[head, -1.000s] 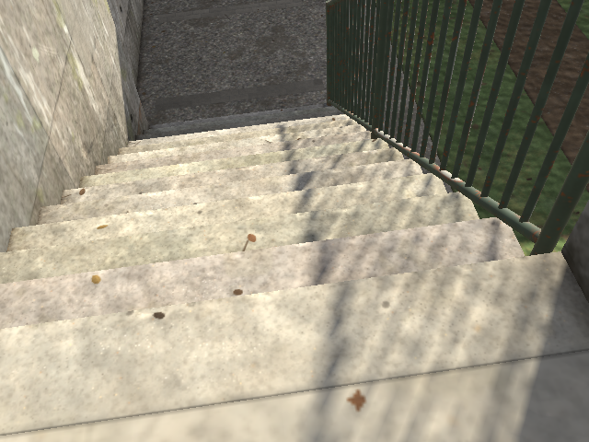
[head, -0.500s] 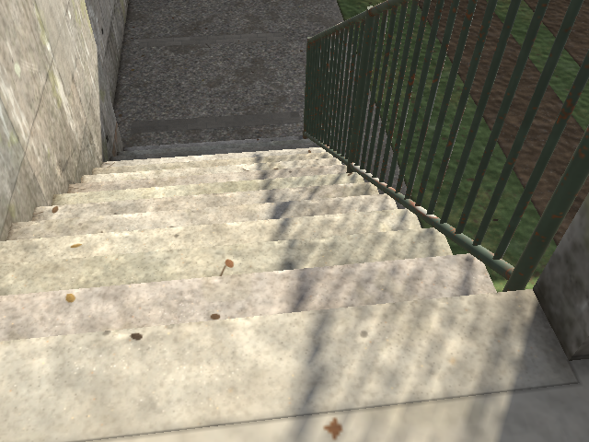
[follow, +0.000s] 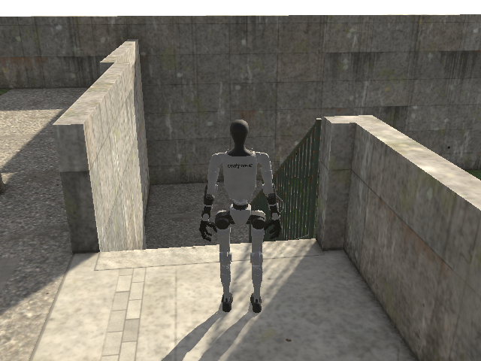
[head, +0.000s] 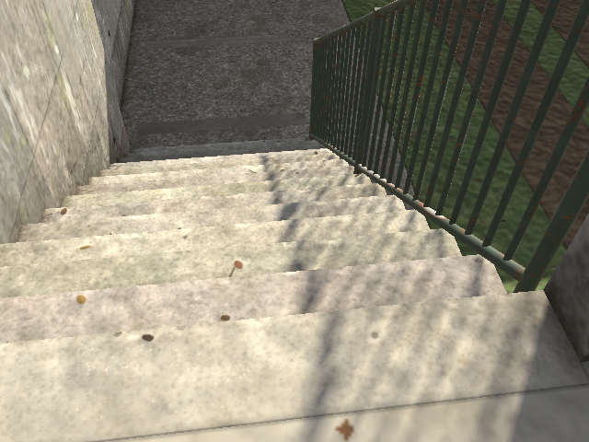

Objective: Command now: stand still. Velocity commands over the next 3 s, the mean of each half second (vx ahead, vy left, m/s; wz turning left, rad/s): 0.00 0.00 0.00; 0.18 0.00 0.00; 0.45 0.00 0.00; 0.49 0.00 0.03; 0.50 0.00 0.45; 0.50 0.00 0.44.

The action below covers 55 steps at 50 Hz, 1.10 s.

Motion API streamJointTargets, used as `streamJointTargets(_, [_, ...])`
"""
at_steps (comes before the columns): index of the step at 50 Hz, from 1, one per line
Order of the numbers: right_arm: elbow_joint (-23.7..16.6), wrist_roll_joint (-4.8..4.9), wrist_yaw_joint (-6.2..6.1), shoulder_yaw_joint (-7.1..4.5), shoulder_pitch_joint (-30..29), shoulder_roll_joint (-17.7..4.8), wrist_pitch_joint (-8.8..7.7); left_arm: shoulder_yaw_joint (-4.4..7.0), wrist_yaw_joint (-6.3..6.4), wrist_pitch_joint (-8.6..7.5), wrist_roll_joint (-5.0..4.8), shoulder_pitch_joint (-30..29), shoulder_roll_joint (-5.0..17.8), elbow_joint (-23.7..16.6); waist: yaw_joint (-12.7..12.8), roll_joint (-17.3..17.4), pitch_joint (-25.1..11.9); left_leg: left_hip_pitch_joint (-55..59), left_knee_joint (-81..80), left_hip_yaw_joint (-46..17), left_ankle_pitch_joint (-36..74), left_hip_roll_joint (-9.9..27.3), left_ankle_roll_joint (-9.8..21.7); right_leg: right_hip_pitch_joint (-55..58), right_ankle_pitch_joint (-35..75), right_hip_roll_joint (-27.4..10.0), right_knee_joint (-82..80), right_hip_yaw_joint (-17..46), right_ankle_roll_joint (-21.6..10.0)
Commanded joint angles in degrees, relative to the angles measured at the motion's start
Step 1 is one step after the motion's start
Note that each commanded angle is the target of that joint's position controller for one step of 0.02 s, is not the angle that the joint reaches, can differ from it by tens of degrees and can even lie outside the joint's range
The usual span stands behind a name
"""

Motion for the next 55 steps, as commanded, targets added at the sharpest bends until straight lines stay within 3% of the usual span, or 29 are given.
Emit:
streamJointTargets(1, [-0.37, 0.0, -0.22, -0.71, 2.76, -5.1, -0.36, 0.61, 0.24, -0.27, -0.01, 3.22, 4.7, 0.04, 0.04, 0.98, 1.88, -1.34, -3.99, -6.64, 6.38, 6.95, 1.13, -2.22, 6.34, -5.77, -2.83, 4.8, -1.46])
streamJointTargets(32, [2.07, -0.05, -0.63, -0.63, 6.9, -1.95, -0.55, 0.37, 0.73, -0.4, 0.0, 7.02, 1.2, 2.69, -0.17, 0.59, 2.91, -2.07, -3.59, -6.85, 6.29, 6.47, 1.51, -3.5, 5.76, -6.01, -1.56, 4.14, -1.02])
streamJointTargets(33, [2.19, -0.09, -0.61, -0.61, 7.35, -1.78, -0.51, 0.28, 0.71, -0.38, 0.09, 7.53, 0.83, 2.85, -0.26, 0.79, 1.75, -1.64, -4.38, -6.94, 1.15, 6.09, 1.61, -3.15, 2.39, -5.49, -1.81, 3.83, -1.12])
streamJointTargets(35, [1.96, -0.09, -0.56, -1.56, 7.73, -3.93, -0.02, 0.71, 0.58, -0.24, 0.46, 7.57, 1.37, 2.32, -0.53, 2.83, 2.94, -2.97, -5.41, -8.54, -13.74, 5.52, 3.08, -5.6, -8.23, -2.64, 1.71, 1.55, -1.87])
streamJointTargets(36, [1.92, -0.12, -0.46, -2.22, 8.71, -5.16, 0.36, 0.9, 0.35, -0.16, 0.78, 7.17, 1.34, 1.62, -0.99, 4.58, 4.11, -3.66, -6.35, -10.95, -23.75, 6.43, 4.76, -8.87, -14.75, -0.91, 5.23, 0.08, -2.47])
streamJointTargets(38, [2.45, -0.31, -0.21, -3.26, 13.01, -6.62, 0.78, 0.81, -0.4, -0.38, 1.83, 4.46, -0.07, -0.69, -3.0, 7.95, 7.87, -3.19, -11.66, -20.6, -37.44, 13.03, 9.14, -17.85, -17.72, 0.73, 14.36, -3.31, -2.91])
streamJointTargets(39, [2.69, -0.48, -0.11, -3.6, 14.27, -6.62, 0.71, 0.71, -0.74, -0.85, 2.27, 3.3, -0.72, -1.79, -3.49, 8.74, 9.41, -4.46, -13.79, -25.1, -38.52, 16.73, 11.4, -19.35, -15.1, -0.76, 18.85, -4.55, -2.93])
streamJointTargets(41, [2.0, -1.13, 0.16, -4.01, 13.6, -6.65, -0.04, 1.2, -1.37, -2.0, 1.95, 1.27, 0.26, -3.79, -3.13, 6.95, 9.59, -4.62, -15.61, -27.42, -32.57, 19.25, 13.2, -22.35, -15.11, -3.02, 24.98, -3.19, -3.13])
streamJointTargets(43, [0.91, -1.03, 0.35, -4.34, 11.48, -7.19, -0.92, 1.69, -2.06, -3.07, 1.45, 1.55, 0.67, -4.92, -1.43, 5.41, 7.78, -4.02, -14.45, -23.71, -26.4, 18.24, 12.29, -21.51, -14.89, -3.87, 23.21, -2.88, -3.4])
streamJointTargets(45, [-0.25, -0.42, 0.5, -4.45, 8.37, -6.94, -1.48, 2.0, -2.31, -3.74, 0.82, 3.73, -0.04, -4.86, 0.79, 5.54, 6.62, -8.26, -12.02, -17.41, -21.12, 14.7, 10.2, -12.67, -10.86, -2.37, 15.3, -4.97, -3.57])
streamJointTargets(47, [-1.32, 0.06, 0.64, -4.52, 5.66, -6.45, -1.63, 2.52, -2.01, -3.93, 0.34, 12.51, -0.85, -1.66, 4.52, 3.85, 5.48, -17.77, -5.17, -11.44, -20.83, 10.12, 8.42, 4.12, -4.08, 1.33, 5.03, -8.17, -3.49])
streamJointTargets(48, [-2.25, -0.31, 0.79, -4.04, 4.62, -4.77, -2.13, 3.17, -1.62, -4.16, 0.66, 17.27, 0.81, -0.41, 6.2, 0.02, 4.56, -23.8, 2.61, -7.96, -19.77, 7.31, 6.93, 12.13, -6.89, -1.72, 1.38, -3.19, -3.66])
streamJointTargets(49, [-4.26, -0.12, 1.36, -2.66, 3.33, 0.04, -2.81, 4.35, -1.06, -4.57, 1.39, 23.78, 5.81, 0.1, 8.24, -13.09, 1.62, -30.78, 22.09, 1.07, -17.33, 0.4, 4.08, 17.6, -23.72, -16.32, -10.19, 19.3, -6.44])
streamJointTargets(50, [-5.74, -1.44, 1.79, -3.26, 2.66, -2.28, -2.93, 5.28, -1.16, -3.81, 0.87, 26.65, 9.08, 1.32, 7.41, -14.57, 4.23, -37.61, 34.47, 2.62, -20.23, -0.91, 4.09, 14.37, -34.05, -23.79, -15.17, 33.84, -10.93])
streamJointTargets(51, [-6.01, -2.57, 2.4, -3.68, 1.55, -4.27, -3.0, 4.75, -1.2, -3.58, 0.95, 20.7, 6.69, -0.53, 4.02, -6.47, 8.73, -38.28, 40.85, -0.42, -15.27, 3.09, 4.4, 8.03, -34.14, -23.24, -14.95, 32.34, -11.73])
streamJointTargets(52, [-5.95, -2.19, 2.97, -3.46, 1.14, -3.07, -3.32, 4.41, -1.56, -4.03, 0.74, 15.95, 5.66, -2.41, 1.99, -3.1, 9.81, -37.48, 41.79, -1.52, -9.87, 4.71, 4.14, 4.54, -28.13, -20.84, -15.27, 27.11, -10.97])
streamJointTargets(53, [-5.54, -1.66, 3.38, -3.31, 1.67, -2.21, -3.65, 4.18, -1.66, -4.64, 0.62, 13.38, 4.93, -3.53, 0.58, -1.89, 9.08, -35.55, 40.99, -1.81, -5.47, 5.86, 3.37, 3.71, -20.0, -18.25, -15.89, 21.71, -9.95])
streamJointTargets(55, [-5.17, -1.8, 3.9, -3.78, 1.63, -3.12, -3.37, 3.41, -1.39, -5.7, 0.5, 13.81, 2.77, -3.39, -0.24, -1.73, 6.64, -33.93, 39.77, -0.11, -0.73, 6.17, 1.85, 5.57, -5.04, -14.68, -15.42, 13.57, -8.6])
Next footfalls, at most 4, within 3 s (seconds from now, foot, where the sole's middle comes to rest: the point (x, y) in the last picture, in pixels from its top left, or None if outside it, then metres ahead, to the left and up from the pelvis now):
0.96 right None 0.10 -0.11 -0.78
1.42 left None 0.45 0.03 -0.78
1.96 right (347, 363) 0.72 -0.11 -0.78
2.72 left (232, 310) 0.99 0.21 -0.97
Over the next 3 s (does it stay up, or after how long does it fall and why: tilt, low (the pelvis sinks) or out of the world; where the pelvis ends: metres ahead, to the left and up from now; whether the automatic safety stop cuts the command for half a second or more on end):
stays up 0.98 0.17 -0.23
